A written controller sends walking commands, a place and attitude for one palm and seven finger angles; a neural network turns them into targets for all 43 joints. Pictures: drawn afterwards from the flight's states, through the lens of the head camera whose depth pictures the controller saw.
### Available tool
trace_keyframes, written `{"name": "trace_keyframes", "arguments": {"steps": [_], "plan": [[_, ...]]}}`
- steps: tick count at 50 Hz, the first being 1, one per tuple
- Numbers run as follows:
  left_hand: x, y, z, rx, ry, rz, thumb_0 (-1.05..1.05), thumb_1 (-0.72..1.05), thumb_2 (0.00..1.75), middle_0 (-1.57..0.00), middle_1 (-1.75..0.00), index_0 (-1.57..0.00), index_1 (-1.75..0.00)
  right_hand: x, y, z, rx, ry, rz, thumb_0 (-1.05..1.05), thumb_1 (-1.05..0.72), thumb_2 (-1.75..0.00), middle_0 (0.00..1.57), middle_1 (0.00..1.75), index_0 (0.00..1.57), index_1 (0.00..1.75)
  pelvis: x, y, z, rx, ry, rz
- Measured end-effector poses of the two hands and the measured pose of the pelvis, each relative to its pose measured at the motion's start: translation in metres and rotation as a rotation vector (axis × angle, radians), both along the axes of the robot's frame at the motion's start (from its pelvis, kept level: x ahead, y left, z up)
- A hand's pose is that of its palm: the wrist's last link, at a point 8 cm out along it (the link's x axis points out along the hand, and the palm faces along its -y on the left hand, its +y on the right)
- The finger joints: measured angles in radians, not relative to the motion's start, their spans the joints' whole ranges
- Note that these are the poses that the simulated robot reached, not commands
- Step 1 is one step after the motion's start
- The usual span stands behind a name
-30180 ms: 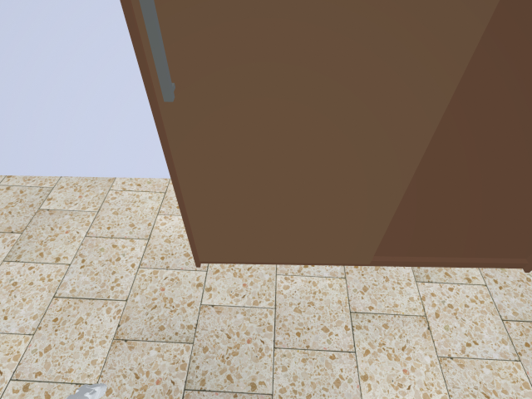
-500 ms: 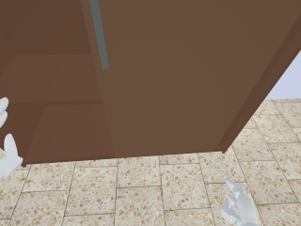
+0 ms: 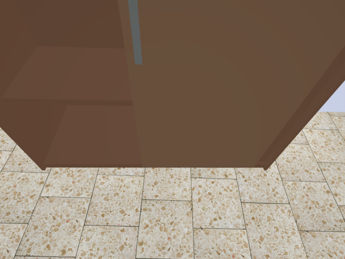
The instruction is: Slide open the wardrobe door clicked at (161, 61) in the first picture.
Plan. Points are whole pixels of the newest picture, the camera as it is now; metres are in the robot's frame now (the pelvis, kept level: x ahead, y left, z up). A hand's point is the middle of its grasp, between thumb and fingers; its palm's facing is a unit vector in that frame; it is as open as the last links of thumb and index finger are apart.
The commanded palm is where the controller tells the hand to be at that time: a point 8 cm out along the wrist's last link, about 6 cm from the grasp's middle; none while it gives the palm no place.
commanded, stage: let the arm hang, fingers relaxed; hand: left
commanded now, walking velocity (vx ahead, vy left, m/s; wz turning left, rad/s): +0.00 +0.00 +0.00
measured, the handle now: (134, 6) +0.67 +0.15 +0.23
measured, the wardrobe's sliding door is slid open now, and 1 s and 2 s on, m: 0.61 0.61 0.61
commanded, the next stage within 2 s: look to check the result in 0.62 s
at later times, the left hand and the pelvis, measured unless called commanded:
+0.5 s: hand out of the picture +0.01 +0.18 -0.18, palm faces -0.01 -0.98 -0.18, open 7.3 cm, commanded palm none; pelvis +0.00 +0.01 +0.00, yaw -1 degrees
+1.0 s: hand out of the picture +0.02 +0.18 -0.17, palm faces -0.02 -0.98 -0.19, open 7.4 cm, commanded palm none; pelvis +0.01 +0.01 +0.00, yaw -1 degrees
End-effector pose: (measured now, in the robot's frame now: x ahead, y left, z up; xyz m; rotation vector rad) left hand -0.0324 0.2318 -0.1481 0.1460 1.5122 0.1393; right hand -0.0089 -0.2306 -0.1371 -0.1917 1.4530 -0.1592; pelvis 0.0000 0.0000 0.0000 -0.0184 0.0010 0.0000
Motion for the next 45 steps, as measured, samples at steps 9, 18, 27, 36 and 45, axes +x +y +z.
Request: {"name": "trace_keyframes", "arguments": {"steps": [9, 18, 27, 36, 45], "plan": [[-0.01, 0.005, 0.008, 0.025, 0.023, -0.002, 0.0, 0.92, 0.9, -0.2, -0.3, -0.2, -0.3, -0.018, 0.026, -0.01, 0.059, 0.009, -0.051, 0.01, -0.91, -0.9, 0.2, 0.3, 0.2, 0.3, -0.002, 0.007, 0.002, 0.006, -0.009, -0.015], [0.032, -0.007, 0.003, -0.007, -0.103, -0.026, 0.0, 0.91, 0.9, -0.2, -0.3, -0.2, -0.3, -0.011, 0.032, -0.011, 0.064, -0.033, -0.059, 0.01, -0.92, -0.9, 0.2, 0.3, 0.2, 0.3, -0.001, 0.01, 0.002, 0.012, -0.015, -0.02], [0.044, -0.003, 0.003, -0.004, -0.12, -0.037, 0.01, 0.92, 0.9, -0.2, -0.3, -0.2, -0.3, -0.005, 0.027, -0.007, 0.044, -0.045, -0.063, 0.01, -0.92, -0.9, 0.2, 0.3, 0.2, 0.3, 0.002, 0.011, 0.003, 0.013, -0.012, -0.022], [0.041, -0.001, 0.005, 0.002, -0.095, -0.032, 0.0, 0.91, 0.9, -0.2, -0.3, -0.2, -0.3, 0.005, 0.024, -0.007, 0.043, -0.05, -0.053, 0.01, -0.91, -0.9, 0.2, 0.3, 0.2, 0.3, 0.006, 0.011, 0.004, 0.014, -0.012, -0.023], [0.043, -0.001, 0.006, 0.005, -0.086, -0.031, 0.0, 0.91, 0.9, -0.2, -0.3, -0.2, -0.3, 0.019, 0.018, -0.006, 0.033, -0.066, -0.046, 0.01, -0.92, -0.9, 0.2, 0.3, 0.2, 0.3, 0.012, 0.01, 0.004, 0.016, -0.016, -0.025]]}}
